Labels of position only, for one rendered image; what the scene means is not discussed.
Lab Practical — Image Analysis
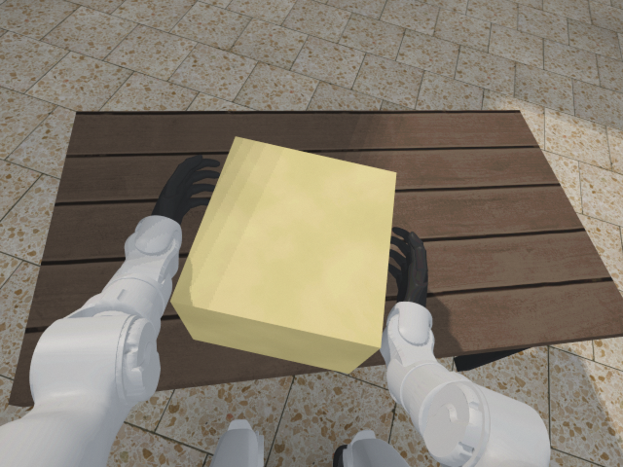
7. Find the left robot thigh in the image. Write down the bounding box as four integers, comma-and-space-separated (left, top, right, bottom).
209, 429, 264, 467

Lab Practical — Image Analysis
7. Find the robot right forearm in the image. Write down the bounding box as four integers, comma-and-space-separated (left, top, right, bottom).
380, 302, 551, 455

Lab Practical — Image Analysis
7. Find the robot left hand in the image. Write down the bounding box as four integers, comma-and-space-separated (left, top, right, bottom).
151, 155, 220, 225

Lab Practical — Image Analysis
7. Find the carton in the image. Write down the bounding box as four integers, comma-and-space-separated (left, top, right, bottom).
170, 137, 396, 374

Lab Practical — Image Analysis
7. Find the robot right hand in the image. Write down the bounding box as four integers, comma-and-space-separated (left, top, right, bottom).
387, 227, 428, 307

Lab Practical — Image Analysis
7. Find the left robot upper arm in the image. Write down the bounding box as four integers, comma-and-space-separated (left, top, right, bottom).
0, 314, 161, 467

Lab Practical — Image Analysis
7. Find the right robot upper arm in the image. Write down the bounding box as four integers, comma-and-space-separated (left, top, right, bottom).
423, 381, 550, 467

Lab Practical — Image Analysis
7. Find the right robot thigh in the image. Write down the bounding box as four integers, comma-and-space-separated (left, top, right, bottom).
343, 439, 410, 467

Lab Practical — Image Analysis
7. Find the robot thigh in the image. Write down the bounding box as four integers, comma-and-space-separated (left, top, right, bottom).
209, 429, 264, 467
343, 439, 410, 467

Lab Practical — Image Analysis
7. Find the robot left forearm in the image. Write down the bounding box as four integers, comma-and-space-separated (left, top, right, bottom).
29, 215, 182, 403

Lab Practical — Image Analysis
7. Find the table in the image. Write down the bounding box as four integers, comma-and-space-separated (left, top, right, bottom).
8, 110, 623, 407

